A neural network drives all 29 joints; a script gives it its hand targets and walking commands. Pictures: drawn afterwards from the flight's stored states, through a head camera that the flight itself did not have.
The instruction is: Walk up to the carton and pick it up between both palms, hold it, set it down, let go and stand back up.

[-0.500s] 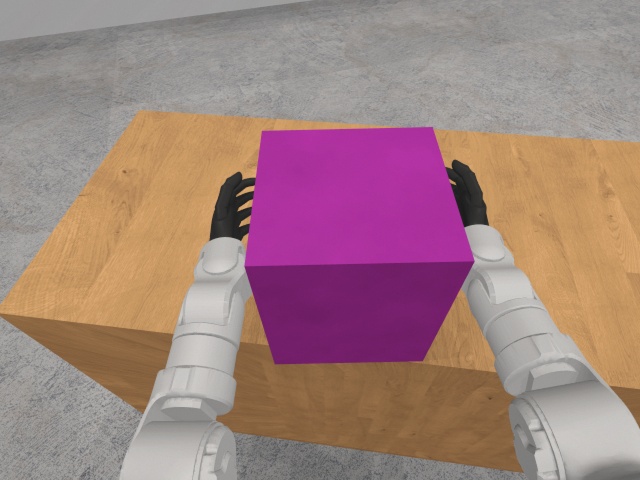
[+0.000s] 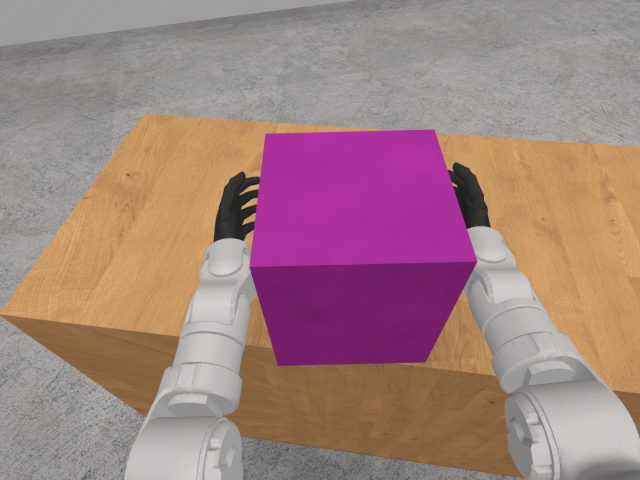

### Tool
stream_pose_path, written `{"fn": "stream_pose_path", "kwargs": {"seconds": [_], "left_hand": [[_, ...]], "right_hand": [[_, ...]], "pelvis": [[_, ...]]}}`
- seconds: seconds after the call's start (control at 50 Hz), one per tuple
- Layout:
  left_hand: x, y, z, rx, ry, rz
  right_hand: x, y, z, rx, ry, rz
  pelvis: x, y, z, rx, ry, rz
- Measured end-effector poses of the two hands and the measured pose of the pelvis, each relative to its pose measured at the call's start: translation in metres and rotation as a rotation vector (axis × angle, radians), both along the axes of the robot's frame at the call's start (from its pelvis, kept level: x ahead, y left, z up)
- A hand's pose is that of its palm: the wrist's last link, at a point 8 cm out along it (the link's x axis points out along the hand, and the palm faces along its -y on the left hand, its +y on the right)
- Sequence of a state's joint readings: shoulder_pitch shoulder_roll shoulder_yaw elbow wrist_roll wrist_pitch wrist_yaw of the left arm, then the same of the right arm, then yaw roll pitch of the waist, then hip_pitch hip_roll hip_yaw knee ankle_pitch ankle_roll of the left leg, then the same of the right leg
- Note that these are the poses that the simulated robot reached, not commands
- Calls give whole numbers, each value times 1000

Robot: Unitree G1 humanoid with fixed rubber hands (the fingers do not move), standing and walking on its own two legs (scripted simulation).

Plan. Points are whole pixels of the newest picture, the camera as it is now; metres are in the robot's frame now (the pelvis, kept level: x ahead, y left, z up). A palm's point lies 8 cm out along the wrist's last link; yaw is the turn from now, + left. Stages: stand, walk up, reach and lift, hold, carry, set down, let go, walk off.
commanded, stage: reach and lift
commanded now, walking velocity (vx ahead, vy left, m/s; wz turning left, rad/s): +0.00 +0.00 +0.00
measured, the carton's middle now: (350, 255) +0.40 +0.02 +0.05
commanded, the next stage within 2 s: none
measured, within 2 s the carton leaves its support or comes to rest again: leaves its support in 0.90 s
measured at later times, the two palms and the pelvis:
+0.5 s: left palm (228, 243) +0.38 +0.17 +0.09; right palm (475, 236) +0.40 -0.13 +0.09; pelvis +0.01 +0.01 +0.01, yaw +1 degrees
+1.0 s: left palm (224, 244) +0.36 +0.17 +0.11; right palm (479, 241) +0.39 -0.13 +0.10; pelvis +0.00 +0.00 +0.01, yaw +2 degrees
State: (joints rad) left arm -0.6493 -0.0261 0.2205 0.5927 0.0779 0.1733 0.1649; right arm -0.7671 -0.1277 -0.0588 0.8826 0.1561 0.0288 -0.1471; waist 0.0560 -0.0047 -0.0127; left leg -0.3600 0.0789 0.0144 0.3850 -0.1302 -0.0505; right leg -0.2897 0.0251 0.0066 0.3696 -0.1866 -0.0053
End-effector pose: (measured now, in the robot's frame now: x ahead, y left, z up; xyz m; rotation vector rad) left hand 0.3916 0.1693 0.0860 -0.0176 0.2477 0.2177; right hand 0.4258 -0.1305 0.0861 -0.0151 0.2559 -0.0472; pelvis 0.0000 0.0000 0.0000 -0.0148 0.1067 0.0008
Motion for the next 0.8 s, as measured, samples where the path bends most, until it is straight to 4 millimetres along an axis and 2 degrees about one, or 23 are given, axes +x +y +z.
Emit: {"fn": "stream_pose_path", "kwargs": {"seconds": [0.18, 0.42, 0.8], "left_hand": [[0, -1, 0, 3, -16, -16], [-13, -1, 4, 38, -24, -56], [-22, 2, 5, 45, -27, -39]], "right_hand": [[-3, -1, 3, -27, -19, -2], [-21, -3, 8, -76, -70, 11], [-26, 1, 9, -105, -93, 25]], "pelvis": [[2, 3, 3, 1, -30, 9], [13, 6, 6, 12, -108, 12], [8, 1, 6, 6, -102, 27]]}}
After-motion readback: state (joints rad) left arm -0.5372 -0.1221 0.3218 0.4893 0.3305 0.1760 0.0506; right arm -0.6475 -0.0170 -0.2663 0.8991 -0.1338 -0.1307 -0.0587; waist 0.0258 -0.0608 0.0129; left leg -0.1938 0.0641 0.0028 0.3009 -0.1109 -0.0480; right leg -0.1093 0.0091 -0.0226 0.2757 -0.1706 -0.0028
